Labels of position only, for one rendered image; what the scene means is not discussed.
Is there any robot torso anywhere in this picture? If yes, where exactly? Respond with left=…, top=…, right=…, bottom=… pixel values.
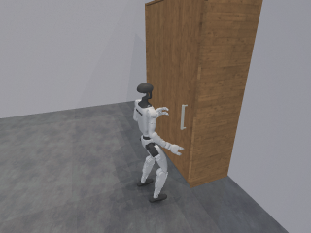
left=136, top=101, right=155, bottom=150

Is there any wardrobe door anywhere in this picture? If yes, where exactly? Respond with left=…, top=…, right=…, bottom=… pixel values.
left=161, top=0, right=205, bottom=180
left=148, top=1, right=164, bottom=138

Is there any robot right hand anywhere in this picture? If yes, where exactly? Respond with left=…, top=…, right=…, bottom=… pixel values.
left=170, top=144, right=184, bottom=156

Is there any robot left hand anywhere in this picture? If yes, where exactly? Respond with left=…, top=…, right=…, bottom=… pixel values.
left=156, top=107, right=169, bottom=117

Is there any robot left upper arm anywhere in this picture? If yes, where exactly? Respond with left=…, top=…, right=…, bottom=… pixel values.
left=133, top=99, right=141, bottom=121

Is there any right robot forearm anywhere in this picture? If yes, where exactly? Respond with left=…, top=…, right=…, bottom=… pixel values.
left=152, top=133, right=172, bottom=150

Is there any humanoid robot head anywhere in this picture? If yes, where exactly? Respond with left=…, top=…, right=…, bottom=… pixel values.
left=136, top=83, right=154, bottom=109

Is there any robot right upper arm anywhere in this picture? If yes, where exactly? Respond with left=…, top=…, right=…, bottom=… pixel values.
left=147, top=108, right=157, bottom=139

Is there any handle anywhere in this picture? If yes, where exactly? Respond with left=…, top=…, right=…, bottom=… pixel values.
left=180, top=104, right=187, bottom=130

